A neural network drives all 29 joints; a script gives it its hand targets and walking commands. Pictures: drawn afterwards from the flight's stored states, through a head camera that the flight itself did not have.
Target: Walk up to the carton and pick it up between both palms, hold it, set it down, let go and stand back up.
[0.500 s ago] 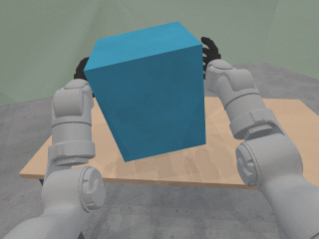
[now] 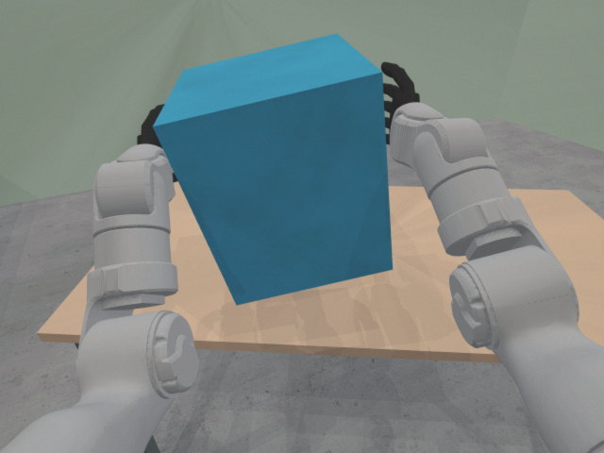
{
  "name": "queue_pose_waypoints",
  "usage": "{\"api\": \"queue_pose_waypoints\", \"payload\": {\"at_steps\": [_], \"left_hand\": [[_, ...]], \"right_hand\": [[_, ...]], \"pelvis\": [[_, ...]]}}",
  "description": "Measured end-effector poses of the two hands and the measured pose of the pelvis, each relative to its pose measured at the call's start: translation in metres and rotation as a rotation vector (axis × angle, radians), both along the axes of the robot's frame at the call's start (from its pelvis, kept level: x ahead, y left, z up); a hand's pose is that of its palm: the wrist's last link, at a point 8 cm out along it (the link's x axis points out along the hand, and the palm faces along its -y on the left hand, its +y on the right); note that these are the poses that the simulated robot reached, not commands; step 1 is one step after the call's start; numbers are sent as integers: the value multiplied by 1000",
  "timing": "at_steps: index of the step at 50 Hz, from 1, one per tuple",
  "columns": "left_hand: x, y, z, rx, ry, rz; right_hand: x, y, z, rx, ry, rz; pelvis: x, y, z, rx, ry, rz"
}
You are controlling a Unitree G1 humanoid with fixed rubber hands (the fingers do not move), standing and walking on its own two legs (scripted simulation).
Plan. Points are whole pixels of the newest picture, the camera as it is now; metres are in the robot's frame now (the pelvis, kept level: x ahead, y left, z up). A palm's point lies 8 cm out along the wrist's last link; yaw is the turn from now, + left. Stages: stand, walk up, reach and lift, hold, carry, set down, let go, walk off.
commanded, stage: hold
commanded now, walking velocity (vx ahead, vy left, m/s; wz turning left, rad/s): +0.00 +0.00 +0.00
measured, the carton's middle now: (286, 168) +0.38 -0.01 +0.28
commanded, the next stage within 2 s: none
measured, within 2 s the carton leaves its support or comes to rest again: neither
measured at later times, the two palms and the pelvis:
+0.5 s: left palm (155, 157) +0.37 +0.15 +0.31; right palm (404, 116) +0.36 -0.15 +0.35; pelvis +0.00 +0.00 +0.00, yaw +0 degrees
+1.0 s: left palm (153, 156) +0.37 +0.15 +0.31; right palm (403, 115) +0.37 -0.15 +0.35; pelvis +0.00 +0.00 +0.00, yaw +0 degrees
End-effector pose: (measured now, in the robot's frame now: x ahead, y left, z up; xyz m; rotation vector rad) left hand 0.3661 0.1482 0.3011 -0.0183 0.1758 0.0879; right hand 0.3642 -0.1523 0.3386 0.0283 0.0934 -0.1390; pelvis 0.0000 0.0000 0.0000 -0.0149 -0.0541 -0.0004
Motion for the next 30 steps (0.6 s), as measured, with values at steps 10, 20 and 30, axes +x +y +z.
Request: {"api": "queue_pose_waypoints", "payload": {"at_steps": [10,20,30], "left_hand": [[-1,0,4,4,-1,-2],[0,-1,6,8,0,-4],[0,-1,7,10,0,-2]], "right_hand": [[-1,0,4,-3,3,-3],[-1,-1,6,-5,6,-3],[0,-1,7,-6,8,0]], "pelvis": [[0,-1,0,0,3,2],[0,-1,0,1,6,1],[1,-2,0,1,8,2]]}}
